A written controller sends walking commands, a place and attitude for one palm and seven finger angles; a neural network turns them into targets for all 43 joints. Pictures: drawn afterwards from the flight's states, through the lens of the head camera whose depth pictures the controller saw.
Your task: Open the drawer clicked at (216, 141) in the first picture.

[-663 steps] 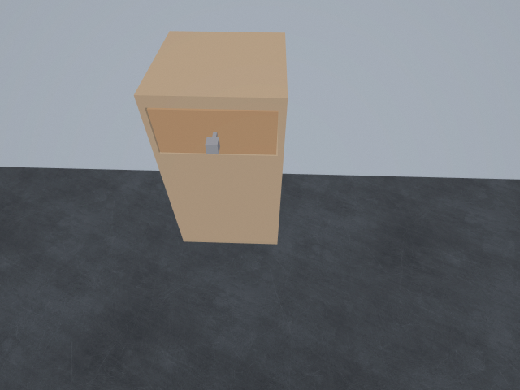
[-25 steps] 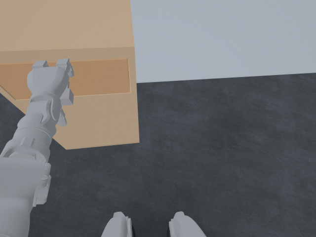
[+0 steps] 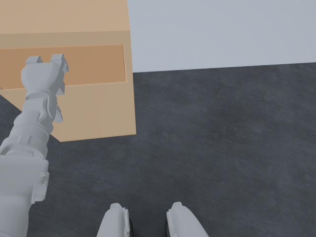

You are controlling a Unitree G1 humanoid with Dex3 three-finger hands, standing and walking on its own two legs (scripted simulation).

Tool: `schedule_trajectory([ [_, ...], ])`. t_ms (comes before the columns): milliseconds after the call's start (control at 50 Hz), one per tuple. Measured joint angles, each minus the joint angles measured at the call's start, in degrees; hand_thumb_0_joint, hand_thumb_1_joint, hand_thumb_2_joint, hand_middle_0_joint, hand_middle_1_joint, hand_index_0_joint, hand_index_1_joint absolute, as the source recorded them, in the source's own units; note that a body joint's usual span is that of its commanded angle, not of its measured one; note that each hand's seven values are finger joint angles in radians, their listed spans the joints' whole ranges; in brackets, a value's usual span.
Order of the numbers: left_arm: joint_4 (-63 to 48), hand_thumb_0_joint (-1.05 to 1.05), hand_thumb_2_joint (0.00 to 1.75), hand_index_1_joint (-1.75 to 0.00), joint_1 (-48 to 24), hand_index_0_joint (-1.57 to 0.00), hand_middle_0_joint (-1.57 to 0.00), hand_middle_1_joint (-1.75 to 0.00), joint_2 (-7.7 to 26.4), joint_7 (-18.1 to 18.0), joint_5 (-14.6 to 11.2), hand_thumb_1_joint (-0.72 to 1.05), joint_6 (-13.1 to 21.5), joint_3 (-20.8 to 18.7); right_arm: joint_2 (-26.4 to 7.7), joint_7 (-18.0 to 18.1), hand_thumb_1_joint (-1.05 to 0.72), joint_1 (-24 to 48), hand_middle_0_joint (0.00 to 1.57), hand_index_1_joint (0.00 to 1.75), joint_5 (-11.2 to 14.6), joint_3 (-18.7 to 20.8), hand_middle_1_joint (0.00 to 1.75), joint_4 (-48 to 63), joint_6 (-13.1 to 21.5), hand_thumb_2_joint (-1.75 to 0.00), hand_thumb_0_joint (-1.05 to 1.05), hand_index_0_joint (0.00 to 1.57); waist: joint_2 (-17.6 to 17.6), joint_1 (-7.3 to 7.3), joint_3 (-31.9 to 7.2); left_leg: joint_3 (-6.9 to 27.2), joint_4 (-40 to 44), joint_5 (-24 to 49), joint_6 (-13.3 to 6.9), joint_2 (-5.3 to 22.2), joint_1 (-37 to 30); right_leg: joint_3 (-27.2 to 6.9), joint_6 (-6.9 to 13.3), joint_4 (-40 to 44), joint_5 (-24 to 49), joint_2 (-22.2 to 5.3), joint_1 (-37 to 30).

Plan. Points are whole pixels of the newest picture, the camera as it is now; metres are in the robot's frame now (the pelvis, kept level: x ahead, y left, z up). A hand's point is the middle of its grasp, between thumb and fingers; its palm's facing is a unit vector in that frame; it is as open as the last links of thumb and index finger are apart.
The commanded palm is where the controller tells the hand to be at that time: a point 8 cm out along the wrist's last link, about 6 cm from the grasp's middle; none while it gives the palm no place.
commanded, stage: lower the fingers behind the handle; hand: left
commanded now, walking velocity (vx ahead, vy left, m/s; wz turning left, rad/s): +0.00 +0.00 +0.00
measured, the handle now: (56, 80) +0.55 +0.25 -0.04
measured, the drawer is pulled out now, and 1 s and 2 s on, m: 0.00 0.00 0.00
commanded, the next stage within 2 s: close the thumb around the handle in 1.08 s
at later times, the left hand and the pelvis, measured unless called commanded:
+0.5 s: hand (57, 96) +0.50 +0.24 -0.05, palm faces -0.08 -0.01 -1.00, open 13.8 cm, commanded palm +0.50 +0.22 +0.00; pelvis -0.01 +0.00 -0.02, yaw -1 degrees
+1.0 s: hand (58, 97) +0.51 +0.24 -0.06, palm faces -0.08 -0.01 -1.00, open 13.8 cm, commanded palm +0.51 +0.22 -0.01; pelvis -0.02 +0.00 -0.04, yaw -1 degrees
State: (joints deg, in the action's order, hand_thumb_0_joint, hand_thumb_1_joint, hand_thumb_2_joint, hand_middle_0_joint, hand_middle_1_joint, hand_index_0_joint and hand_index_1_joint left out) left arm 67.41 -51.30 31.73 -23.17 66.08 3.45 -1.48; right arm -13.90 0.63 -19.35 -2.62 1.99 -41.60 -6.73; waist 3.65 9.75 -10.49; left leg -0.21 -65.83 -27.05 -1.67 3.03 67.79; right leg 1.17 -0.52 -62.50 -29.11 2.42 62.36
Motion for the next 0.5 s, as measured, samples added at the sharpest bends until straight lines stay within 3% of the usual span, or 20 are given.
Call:
schedule_trajectory([
  [160, 0.7, 0.0, 0.3, -1.2, -1.6, -0.32, -0.32, -1.21, 0.8, 1.0, 0.2, -0.49, 1.0, 0.2, 0.1, 0.3, -0.9, 0.2, 0.21, 0.3, -0.1, -0.5, 0.3, 0.4, 0.7, -0.89, 0.0, 0.2, 0.0, 0.52, -0.3, 0.3, -2.1, -0.5, 0.0, 0.0, 2.6, 0.3, 0.0, -2.0, -0.6, 0.0, 2.5],
  [500, -0.5, 0.0, 0.3, -1.2, -0.9, -0.32, -0.32, -1.21, 1.2, -0.5, 0.6, -0.49, 0.6, -0.8, 0.1, -0.2, -0.9, 0.7, 0.21, 0.3, -0.4, -0.6, 0.3, 0.3, 1.0, -0.89, 0.0, 0.2, 0.1, 0.35, -0.4, 0.6, -6.7, -1.7, -0.2, 0.2, 7.4, 0.5, -0.1, -6.6, -1.9, 0.2, 7.2],
])
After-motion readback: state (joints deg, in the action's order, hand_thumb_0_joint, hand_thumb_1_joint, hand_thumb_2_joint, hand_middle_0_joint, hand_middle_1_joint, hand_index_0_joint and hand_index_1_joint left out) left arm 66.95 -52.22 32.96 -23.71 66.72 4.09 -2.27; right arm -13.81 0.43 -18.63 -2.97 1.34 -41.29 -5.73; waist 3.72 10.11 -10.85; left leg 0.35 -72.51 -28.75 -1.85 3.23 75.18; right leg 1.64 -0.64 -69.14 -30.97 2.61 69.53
